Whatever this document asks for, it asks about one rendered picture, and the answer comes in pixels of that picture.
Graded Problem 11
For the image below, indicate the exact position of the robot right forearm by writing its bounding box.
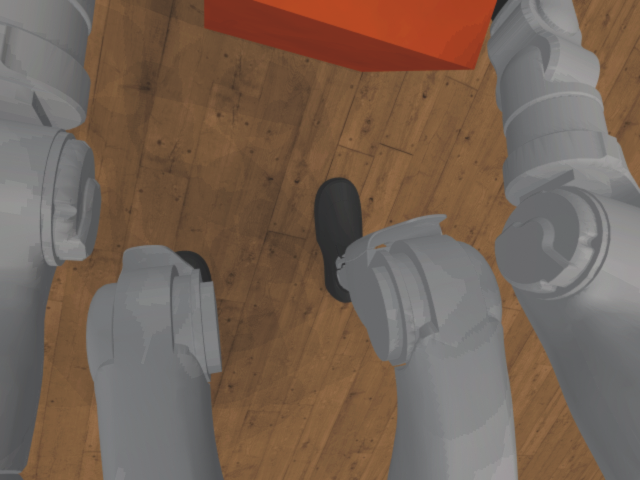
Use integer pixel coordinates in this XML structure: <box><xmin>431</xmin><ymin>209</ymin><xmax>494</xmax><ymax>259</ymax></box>
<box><xmin>487</xmin><ymin>0</ymin><xmax>640</xmax><ymax>208</ymax></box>

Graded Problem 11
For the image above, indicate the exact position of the left robot thigh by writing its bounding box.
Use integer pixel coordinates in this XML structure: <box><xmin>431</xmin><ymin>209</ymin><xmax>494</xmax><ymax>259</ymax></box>
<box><xmin>94</xmin><ymin>265</ymin><xmax>224</xmax><ymax>480</ymax></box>

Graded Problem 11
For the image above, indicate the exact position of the robot right shin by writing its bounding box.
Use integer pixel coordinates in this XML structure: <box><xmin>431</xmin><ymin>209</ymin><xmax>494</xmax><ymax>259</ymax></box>
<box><xmin>335</xmin><ymin>214</ymin><xmax>502</xmax><ymax>327</ymax></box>

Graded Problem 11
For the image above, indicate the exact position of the robot left upper arm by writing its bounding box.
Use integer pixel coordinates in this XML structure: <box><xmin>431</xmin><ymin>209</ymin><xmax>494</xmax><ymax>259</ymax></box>
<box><xmin>0</xmin><ymin>118</ymin><xmax>101</xmax><ymax>480</ymax></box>

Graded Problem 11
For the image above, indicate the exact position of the robot right upper arm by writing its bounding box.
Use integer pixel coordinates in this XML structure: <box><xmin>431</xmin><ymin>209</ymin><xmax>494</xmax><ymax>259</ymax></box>
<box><xmin>495</xmin><ymin>186</ymin><xmax>640</xmax><ymax>480</ymax></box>

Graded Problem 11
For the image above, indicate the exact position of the carton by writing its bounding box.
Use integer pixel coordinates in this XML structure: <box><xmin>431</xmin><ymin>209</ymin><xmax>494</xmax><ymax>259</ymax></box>
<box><xmin>204</xmin><ymin>0</ymin><xmax>497</xmax><ymax>72</ymax></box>

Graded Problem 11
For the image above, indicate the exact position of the robot left forearm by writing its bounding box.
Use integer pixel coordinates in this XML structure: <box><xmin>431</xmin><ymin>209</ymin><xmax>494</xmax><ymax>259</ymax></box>
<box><xmin>0</xmin><ymin>0</ymin><xmax>95</xmax><ymax>130</ymax></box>

